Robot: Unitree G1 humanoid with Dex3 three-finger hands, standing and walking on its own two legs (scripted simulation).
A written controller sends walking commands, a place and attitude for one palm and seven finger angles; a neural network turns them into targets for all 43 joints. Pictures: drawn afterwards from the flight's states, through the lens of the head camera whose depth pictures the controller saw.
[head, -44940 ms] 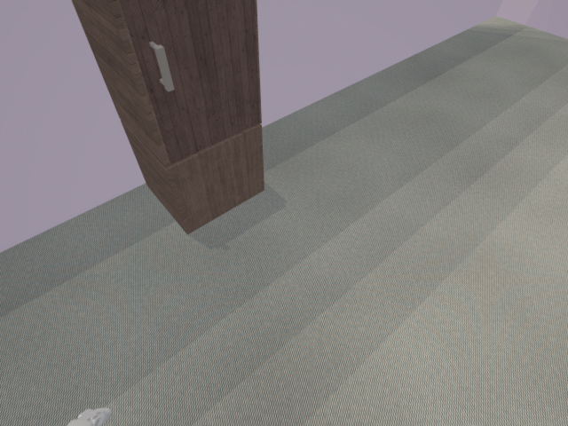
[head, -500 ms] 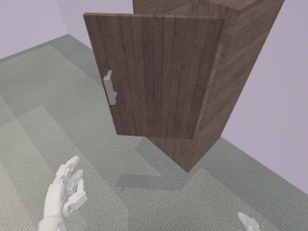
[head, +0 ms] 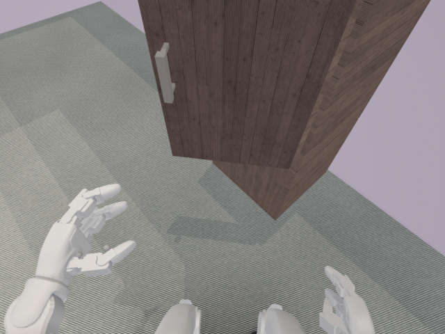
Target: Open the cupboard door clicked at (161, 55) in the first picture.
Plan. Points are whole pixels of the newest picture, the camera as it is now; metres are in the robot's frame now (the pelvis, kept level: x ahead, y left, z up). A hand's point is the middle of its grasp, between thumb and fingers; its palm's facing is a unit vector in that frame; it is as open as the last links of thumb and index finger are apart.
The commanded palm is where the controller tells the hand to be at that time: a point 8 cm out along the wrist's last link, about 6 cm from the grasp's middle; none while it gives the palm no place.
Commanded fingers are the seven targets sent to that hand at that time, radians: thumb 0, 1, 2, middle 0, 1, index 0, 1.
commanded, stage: raise the hand with hooked fingers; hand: left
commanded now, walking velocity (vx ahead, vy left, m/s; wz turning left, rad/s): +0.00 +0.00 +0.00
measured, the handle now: (167, 73) +0.62 +0.17 +0.08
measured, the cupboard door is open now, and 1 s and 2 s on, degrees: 40 40 40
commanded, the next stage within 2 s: move the hooked fingers beside the handle in 1.40 s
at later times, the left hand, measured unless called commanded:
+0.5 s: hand (76, 215) +0.28 +0.25 +0.08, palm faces -0.04 -1.00 -0.06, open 13.2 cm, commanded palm +0.26 +0.30 +0.08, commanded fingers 0.00 -0.50 0.30 -0.30 -1.20 -0.30 -1.20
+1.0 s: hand (59, 177) +0.32 +0.28 +0.11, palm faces -0.04 -1.00 -0.05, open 14.0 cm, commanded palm +0.29 +0.32 +0.11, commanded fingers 0.00 -0.50 0.30 -0.30 -1.20 -0.30 -1.20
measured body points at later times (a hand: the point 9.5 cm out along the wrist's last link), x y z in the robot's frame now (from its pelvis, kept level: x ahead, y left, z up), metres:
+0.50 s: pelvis +0.02 +0.02 +0.02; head +0.08 +0.03 +0.47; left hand +0.27 +0.31 +0.08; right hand +0.20 -0.23 -0.04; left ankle +0.03 +0.11 -0.66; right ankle +0.05 -0.11 -0.66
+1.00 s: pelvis +0.03 +0.01 +0.04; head +0.08 +0.01 +0.49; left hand +0.32 +0.33 +0.12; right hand +0.17 -0.25 -0.04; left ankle +0.03 +0.11 -0.66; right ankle +0.05 -0.11 -0.66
